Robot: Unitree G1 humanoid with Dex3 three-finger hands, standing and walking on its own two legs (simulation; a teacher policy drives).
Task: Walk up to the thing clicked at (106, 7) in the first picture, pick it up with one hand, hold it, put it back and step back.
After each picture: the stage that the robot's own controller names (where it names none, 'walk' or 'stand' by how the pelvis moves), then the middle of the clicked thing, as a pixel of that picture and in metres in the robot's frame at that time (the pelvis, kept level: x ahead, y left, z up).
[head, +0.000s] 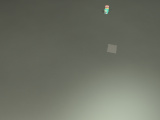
stand; (106, 9) +2.36 -0.41 -0.72
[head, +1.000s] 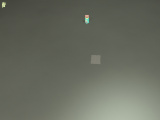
walk; (86, 19) +2.24 +0.03 -0.70
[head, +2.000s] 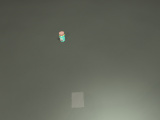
walk; (62, 36) +1.60 +0.32 -0.72
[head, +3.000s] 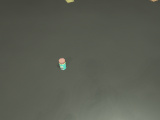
walk; (62, 64) +1.10 +0.27 -0.72
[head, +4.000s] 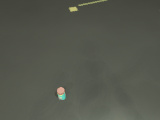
walk; (61, 93) +0.73 +0.23 -0.71
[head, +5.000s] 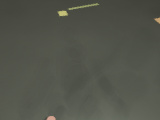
stand; out of the picture +0.44 +0.20 -0.69
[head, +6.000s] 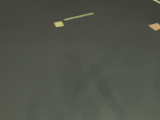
stand; out of the picture +0.41 +0.20 -0.72
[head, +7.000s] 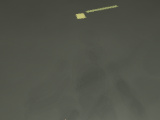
walk; out of the picture +0.43 +0.14 -0.67
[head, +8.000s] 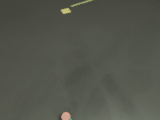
walk; (66, 119) +0.46 +0.15 -0.66
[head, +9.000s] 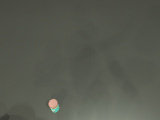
walk; (54, 105) +0.46 +0.22 -0.67
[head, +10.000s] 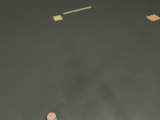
stand; (52, 119) +0.52 +0.23 -0.69
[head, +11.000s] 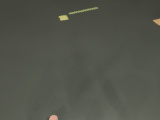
stand; out of the picture +0.49 +0.21 -0.73
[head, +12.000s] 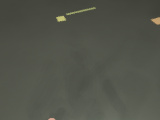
stand; out of the picture +0.47 +0.22 -0.73
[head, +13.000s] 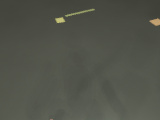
stand; out of the picture +0.47 +0.23 -0.73
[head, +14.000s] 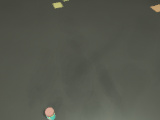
go down; (50, 114) +0.48 +0.22 -0.71
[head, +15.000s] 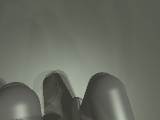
go down; out of the picture +0.55 +0.28 -0.29
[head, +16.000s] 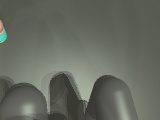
approach; out of the picture +0.54 +0.28 -0.29
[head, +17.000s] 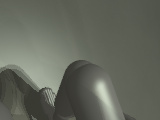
close in; out of the picture +0.51 +0.34 -0.24
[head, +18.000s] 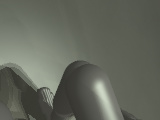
close; out of the picture +0.51 +0.34 -0.25
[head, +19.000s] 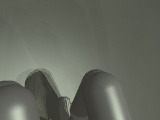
lift; out of the picture +0.51 +0.30 -0.27
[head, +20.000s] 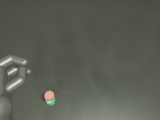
lift; (50, 98) +0.51 +0.19 -0.59
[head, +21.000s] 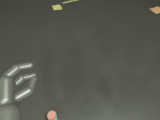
hold; (52, 117) +0.47 +0.20 -0.67
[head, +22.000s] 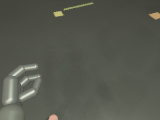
hold; out of the picture +0.47 +0.19 -0.68
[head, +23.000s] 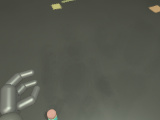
stand; (52, 116) +0.48 +0.20 -0.67
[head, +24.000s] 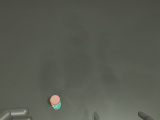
hold; (55, 102) +0.49 +0.18 -0.60
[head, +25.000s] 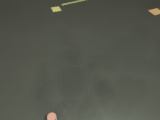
stand; (52, 119) +0.47 +0.18 -0.65
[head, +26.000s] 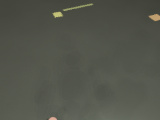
stand; out of the picture +0.46 +0.18 -0.66
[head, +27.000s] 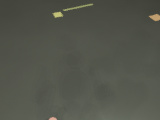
stand; out of the picture +0.46 +0.18 -0.66
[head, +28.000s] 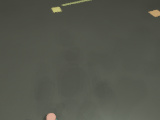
hold; out of the picture +0.47 +0.18 -0.65
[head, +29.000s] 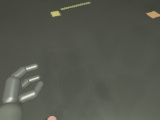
close; out of the picture +0.47 +0.20 -0.68
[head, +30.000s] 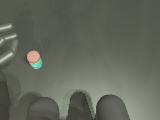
close; (35, 60) +0.53 +0.21 -0.41
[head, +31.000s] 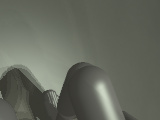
hold; out of the picture +0.51 +0.31 -0.25
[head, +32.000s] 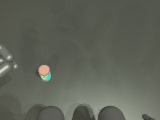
hold; (45, 73) +0.54 +0.21 -0.46
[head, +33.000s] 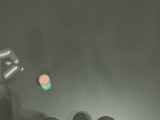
crouch; (45, 82) +0.51 +0.20 -0.54
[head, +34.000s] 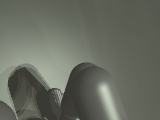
lower; out of the picture +0.54 +0.30 -0.25
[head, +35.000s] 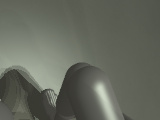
lower; out of the picture +0.52 +0.32 -0.25
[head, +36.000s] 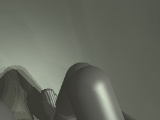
lower; out of the picture +0.52 +0.32 -0.25
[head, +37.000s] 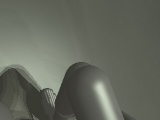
loosen; out of the picture +0.52 +0.31 -0.25
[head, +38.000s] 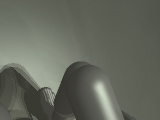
withdraw; out of the picture +0.53 +0.33 -0.25
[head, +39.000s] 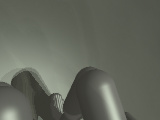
stand; out of the picture +0.54 +0.29 -0.27
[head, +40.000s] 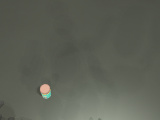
stand; (45, 91) +0.51 +0.19 -0.58
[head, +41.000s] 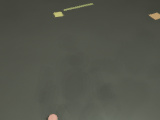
stand; out of the picture +0.49 +0.19 -0.66
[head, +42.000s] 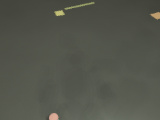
withdraw; out of the picture +0.49 +0.19 -0.66
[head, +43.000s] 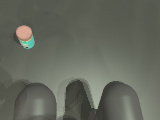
lower; (26, 37) +0.57 +0.22 -0.30
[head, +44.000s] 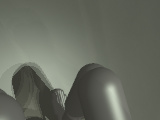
hold; out of the picture +0.54 +0.30 -0.25
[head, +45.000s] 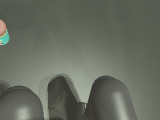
stand; out of the picture +0.55 +0.26 -0.28
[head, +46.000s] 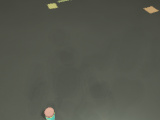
hold; (49, 114) +0.50 +0.18 -0.64
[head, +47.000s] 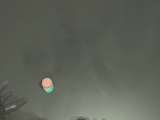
withdraw; (47, 85) +0.52 +0.19 -0.57
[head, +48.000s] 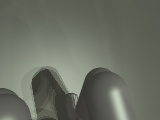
rise; out of the picture +0.56 +0.27 -0.25
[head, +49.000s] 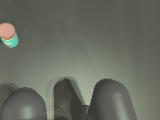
lower; (8, 36) +0.56 +0.24 -0.30
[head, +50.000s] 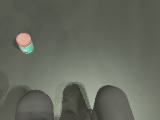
lower; (25, 43) +0.57 +0.22 -0.36
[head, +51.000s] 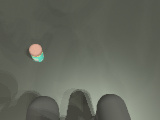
stand; (37, 53) +0.56 +0.21 -0.41
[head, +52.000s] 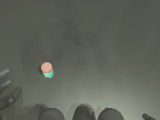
lower; (47, 70) +0.55 +0.19 -0.49
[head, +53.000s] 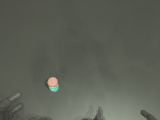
withdraw; (53, 84) +0.53 +0.18 -0.55
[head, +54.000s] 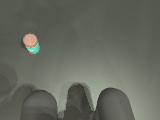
withdraw; (32, 44) +0.57 +0.21 -0.37
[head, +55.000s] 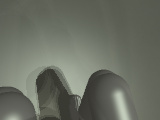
rise; out of the picture +0.55 +0.27 -0.26
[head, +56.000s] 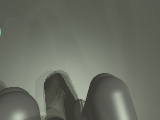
lower; out of the picture +0.55 +0.26 -0.27
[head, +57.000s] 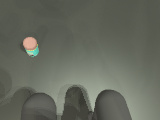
rise; (31, 47) +0.57 +0.21 -0.39
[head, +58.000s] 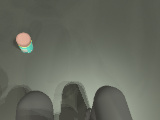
rise; (25, 43) +0.57 +0.22 -0.37
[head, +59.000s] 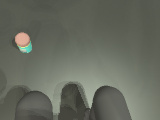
lower; (24, 43) +0.57 +0.22 -0.37
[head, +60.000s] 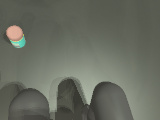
lower; (16, 37) +0.57 +0.23 -0.35
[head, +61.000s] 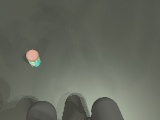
walk; (33, 58) +0.56 +0.21 -0.46
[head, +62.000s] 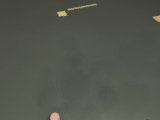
stand; out of the picture +0.50 +0.17 -0.66
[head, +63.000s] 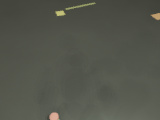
stand; (54, 119) +0.50 +0.17 -0.66
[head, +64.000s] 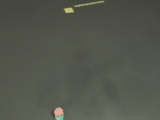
stand; (59, 114) +0.51 +0.17 -0.68
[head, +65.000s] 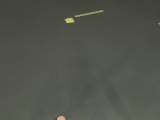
stand; out of the picture +0.51 +0.16 -0.73
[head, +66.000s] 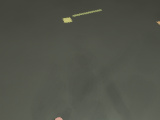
stand; out of the picture +0.49 +0.18 -0.73
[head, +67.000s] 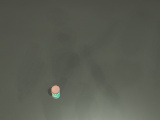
walk; (55, 92) +0.58 +0.14 -0.71
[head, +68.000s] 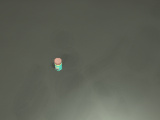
walk; (58, 64) +0.89 +0.23 -0.70
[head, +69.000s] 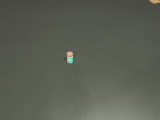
stand; (69, 57) +1.17 +0.16 -0.70
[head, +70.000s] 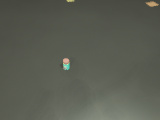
stand; (66, 64) +1.10 +0.17 -0.72
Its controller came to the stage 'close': yes
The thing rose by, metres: 0.01
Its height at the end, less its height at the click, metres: +0.00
